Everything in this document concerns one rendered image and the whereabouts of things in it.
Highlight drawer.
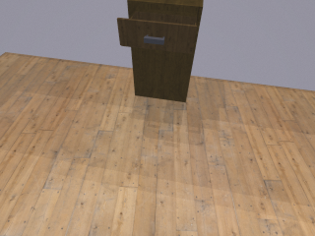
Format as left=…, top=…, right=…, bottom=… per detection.
left=117, top=11, right=197, bottom=54

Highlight handle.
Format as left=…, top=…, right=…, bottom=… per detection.
left=144, top=35, right=165, bottom=45

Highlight cabinet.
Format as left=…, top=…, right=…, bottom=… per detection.
left=127, top=0, right=204, bottom=102

